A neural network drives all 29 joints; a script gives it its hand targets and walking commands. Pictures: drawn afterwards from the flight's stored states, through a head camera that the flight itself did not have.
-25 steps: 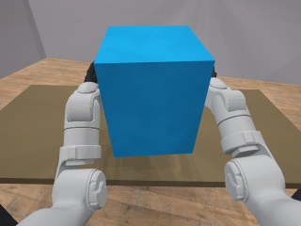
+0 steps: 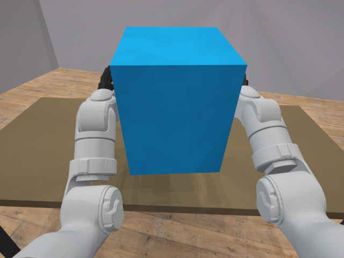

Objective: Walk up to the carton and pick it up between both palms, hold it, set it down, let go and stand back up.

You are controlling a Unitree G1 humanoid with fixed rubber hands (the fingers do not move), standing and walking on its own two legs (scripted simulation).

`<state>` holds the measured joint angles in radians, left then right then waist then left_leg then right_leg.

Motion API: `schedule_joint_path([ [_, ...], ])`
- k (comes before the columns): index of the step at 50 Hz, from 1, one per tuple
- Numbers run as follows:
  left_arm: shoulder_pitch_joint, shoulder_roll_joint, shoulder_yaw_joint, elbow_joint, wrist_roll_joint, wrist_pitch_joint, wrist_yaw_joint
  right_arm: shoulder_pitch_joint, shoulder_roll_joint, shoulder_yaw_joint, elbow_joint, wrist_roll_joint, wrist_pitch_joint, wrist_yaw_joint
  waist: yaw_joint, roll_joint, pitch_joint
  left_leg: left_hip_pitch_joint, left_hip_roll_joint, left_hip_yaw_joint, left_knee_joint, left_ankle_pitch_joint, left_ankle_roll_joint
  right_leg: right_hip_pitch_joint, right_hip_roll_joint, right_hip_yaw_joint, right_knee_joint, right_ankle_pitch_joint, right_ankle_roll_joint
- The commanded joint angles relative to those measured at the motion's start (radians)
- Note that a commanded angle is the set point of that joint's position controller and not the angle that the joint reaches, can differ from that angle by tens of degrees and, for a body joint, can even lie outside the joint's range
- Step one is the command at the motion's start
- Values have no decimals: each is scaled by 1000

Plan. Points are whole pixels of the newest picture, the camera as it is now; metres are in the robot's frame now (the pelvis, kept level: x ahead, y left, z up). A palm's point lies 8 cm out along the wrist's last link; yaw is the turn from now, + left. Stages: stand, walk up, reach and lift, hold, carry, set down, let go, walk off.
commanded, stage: hold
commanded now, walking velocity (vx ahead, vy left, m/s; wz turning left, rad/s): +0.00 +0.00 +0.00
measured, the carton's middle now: (173, 100) +0.36 +0.01 +0.27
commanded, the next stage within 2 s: none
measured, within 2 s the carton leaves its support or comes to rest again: neither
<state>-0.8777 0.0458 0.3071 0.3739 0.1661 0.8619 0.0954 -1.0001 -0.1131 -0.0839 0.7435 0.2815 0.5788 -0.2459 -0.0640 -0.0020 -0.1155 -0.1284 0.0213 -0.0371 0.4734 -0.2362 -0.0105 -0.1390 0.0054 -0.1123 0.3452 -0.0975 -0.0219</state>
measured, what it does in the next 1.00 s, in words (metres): stands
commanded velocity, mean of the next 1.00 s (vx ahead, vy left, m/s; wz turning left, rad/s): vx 0.00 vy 0.00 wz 0.00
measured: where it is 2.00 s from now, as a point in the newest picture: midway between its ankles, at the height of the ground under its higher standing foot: outside the picture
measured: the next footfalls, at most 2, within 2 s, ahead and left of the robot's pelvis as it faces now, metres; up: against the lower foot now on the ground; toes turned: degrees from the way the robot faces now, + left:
none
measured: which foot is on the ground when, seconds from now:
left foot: down 0.00-1.00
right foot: down 0.00-1.00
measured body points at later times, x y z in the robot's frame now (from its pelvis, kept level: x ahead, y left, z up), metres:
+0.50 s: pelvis +0.00 +0.00 +0.00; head -0.09 +0.01 +0.44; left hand +0.38 +0.15 +0.27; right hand +0.38 -0.14 +0.27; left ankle +0.02 +0.12 -0.74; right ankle +0.07 -0.11 -0.74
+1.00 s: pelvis +0.00 +0.00 +0.00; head -0.08 +0.02 +0.44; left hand +0.38 +0.15 +0.27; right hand +0.39 -0.15 +0.27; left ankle +0.02 +0.12 -0.74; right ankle +0.07 -0.11 -0.74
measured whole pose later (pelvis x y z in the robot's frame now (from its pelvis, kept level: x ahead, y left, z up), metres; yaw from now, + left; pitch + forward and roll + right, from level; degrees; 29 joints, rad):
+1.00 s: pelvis +0.00 +0.00 +0.00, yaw +0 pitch -7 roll -2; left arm -0.86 0.04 0.31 0.35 0.17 0.86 0.09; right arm -0.97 -0.12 -0.06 0.71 0.29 0.60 -0.25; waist -0.08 0.00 -0.10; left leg -0.12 0.02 -0.04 0.47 -0.24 -0.01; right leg -0.13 0.01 -0.11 0.34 -0.10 -0.02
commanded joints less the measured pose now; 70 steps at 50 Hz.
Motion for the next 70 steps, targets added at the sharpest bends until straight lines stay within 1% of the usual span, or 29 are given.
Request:
schedule_joint_path([
  [1,-1035,-625,-400,-191,-154,-114,-177,-888,707,227,-238,125,-14,150,-52,82,-339,-188,-62,-24,-181,37,-25,353,46,103,-1,94,46],
  [2,-1009,-603,-402,-200,-174,-117,-188,-937,742,259,-323,130,-21,138,-49,31,-403,-176,-70,-16,-171,33,-14,394,36,107,-6,96,64],
  [5,-1029,-630,-467,-237,-213,-124,-179,-999,747,293,-415,158,-32,127,-60,46,-473,-152,-75,-26,-137,122,-21,393,49,100,1,162,56],
  [9,-1032,-596,-412,-245,-184,-136,-168,-1055,808,351,-489,180,-40,127,20,16,-540,-144,-88,-12,-123,131,3,388,39,99,0,137,72],
  [12,-1094,-573,-391,-233,-173,-134,-162,-942,792,297,-342,146,-10,129,-3,38,-429,-155,-80,-9,-156,56,-9,350,38,105,-3,67,64],
  [14,-1026,-561,-341,-149,-127,-124,-164,-959,783,290,-296,140,-8,133,28,8,-359,-188,-73,-5,-176,12,7,331,36,101,-16,11,62],
  [18,-1059,-617,-399,-131,-166,-121,-167,-1015,727,251,-312,112,-37,145,-28,73,-383,-226,-63,-12,-189,-60,-9,346,39,100,-8,-17,44],
  [20,-1066,-631,-416,-173,-184,-126,-168,-989,751,267,-320,121,-33,143,-27,68,-442,-191,-60,-18,-183,0,-11,355,46,97,0,40,48],
  [21,-1075,-603,-386,-139,-177,-132,-171,-1029,790,277,-342,134,-38,140,4,19,-454,-192,-71,-5,-168,3,3,365,42,106,-11,29,57],
  [26,-1095,-631,-443,-230,-210,-141,-164,-977,767,284,-366,156,-38,135,-39,68,-518,-149,-74,-25,-145,94,-20,393,46,106,7,126,53],
  [29,-1053,-601,-412,-191,-186,-133,-169,-960,753,270,-336,144,-28,132,-24,55,-451,-178,-70,-13,-153,55,-19,371,44,109,1,85,54],
  [30,-1030,-632,-434,-189,-188,-127,-167,-920,729,256,-292,138,-20,135,-55,87,-412,-196,-61,-29,-166,53,-35,377,55,98,10,100,48],
  [32,-1009,-622,-376,-143,-172,-126,-172,-1005,756,283,-352,149,-29,140,-8,22,-409,-212,-69,-23,-166,41,-4,367,54,95,-1,60,55],
  [34,-1048,-641,-425,-217,-189,-130,-157,-968,735,275,-308,157,-27,145,-35,95,-426,-181,-52,-37,-172,76,-21,369,59,94,15,91,41],
  [35,-1044,-624,-421,-236,-185,-135,-160,-1019,770,315,-382,171,-39,143,0,45,-521,-144,-68,-17,-133,135,-12,386,60,95,7,117,48],
  [38,-1105,-601,-434,-278,-212,-142,-146,-1037,789,322,-421,178,-41,140,0,48,-526,-145,-79,-13,-122,136,-17,388,51,107,6,131,56],
  [41,-1042,-639,-473,-226,-221,-128,-152,-977,752,294,-421,145,-34,132,-44,64,-477,-157,-69,-25,-135,84,-25,361,45,108,6,118,45],
  [43,-1050,-623,-433,-258,-192,-128,-160,-975,802,324,-434,187,-34,133,-6,44,-483,-147,-80,-20,-133,107,-6,382,44,107,6,125,55],
  [45,-999,-616,-398,-176,-159,-116,-168,-967,752,307,-378,160,-18,128,-18,38,-422,-160,-71,-22,-150,97,-13,373,47,103,-8,107,56],
  [47,-1015,-618,-427,-249,-166,-118,-160,-911,759,319,-351,183,-7,133,-27,49,-443,-126,-66,-41,-141,172,-25,380,63,100,8,167,50],
  [51,-1000,-588,-400,-250,-165,-108,-166,-962,770,337,-423,201,-7,121,7,37,-467,-133,-88,-14,-116,182,-10,398,53,110,6,194,64],
  [52,-1046,-587,-426,-239,-185,-109,-176,-982,767,315,-447,182,-12,114,-23,45,-454,-144,-87,-15,-125,118,-16,378,44,112,-5,130,66],
  [53,-1047,-584,-396,-204,-168,-111,-171,-1003,767,307,-422,176,-16,123,-3,36,-431,-176,-79,-19,-139,75,-11,374,45,108,-2,86,55],
  [57,-1067,-614,-466,-286,-207,-115,-165,-973,751,314,-431,190,-17,125,-47,65,-500,-121,-80,-26,-119,156,-38,387,52,106,9,154,52],
  [59,-1003,-592,-388,-211,-149,-104,-170,-999,757,317,-409,176,-14,126,3,31,-437,-156,-80,-14,-142,108,-13,386,50,100,-3,112,54],
  [60,-1013,-619,-446,-250,-169,-107,-169,-924,746,304,-380,156,-8,128,-37,74,-442,-139,-71,-25,-143,133,-28,370,48,100,9,145,53],
  [65,-1028,-613,-420,-162,-188,-108,-174,-988,737,267,-392,149,-19,132,-31,48,-391,-180,-70,-17,-158,37,-25,346,41,103,-12,61,51],
  [67,-1050,-643,-439,-216,-186,-115,-170,-951,726,259,-336,149,-18,140,-40,103,-397,-191,-53,-34,-176,41,-32,349,50,101,11,60,42],
  [70,-1051,-641,-425,-196,-195,-124,-160,-1023,747,291,-374,157,-31,147,-12,49,-460,-193,-60,-35,-164,56,-23,388,53,97,9,84,51],
])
